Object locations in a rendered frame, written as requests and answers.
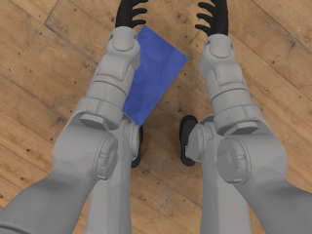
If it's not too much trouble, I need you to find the right robot forearm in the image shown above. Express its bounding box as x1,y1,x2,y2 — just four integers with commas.
198,33,289,165

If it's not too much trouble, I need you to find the robot left upper arm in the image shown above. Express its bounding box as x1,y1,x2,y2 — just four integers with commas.
0,124,118,234

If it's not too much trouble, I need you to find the robot right foot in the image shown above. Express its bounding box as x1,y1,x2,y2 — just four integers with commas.
179,115,198,167

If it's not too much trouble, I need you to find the right robot hand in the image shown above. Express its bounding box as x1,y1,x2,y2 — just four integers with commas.
195,0,229,37

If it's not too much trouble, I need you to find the left robot forearm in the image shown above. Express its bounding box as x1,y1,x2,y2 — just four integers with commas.
52,26,140,163

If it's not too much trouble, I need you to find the robot left foot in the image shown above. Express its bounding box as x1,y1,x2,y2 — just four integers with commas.
131,125,143,168

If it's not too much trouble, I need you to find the robot foot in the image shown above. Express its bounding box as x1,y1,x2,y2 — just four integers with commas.
179,115,198,167
131,125,143,168

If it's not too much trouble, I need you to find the robot right upper arm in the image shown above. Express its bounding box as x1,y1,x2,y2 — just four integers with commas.
215,133,312,234

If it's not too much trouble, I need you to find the left robot hand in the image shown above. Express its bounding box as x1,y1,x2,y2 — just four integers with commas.
115,0,148,28

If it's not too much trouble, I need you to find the carton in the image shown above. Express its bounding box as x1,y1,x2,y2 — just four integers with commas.
122,25,189,128

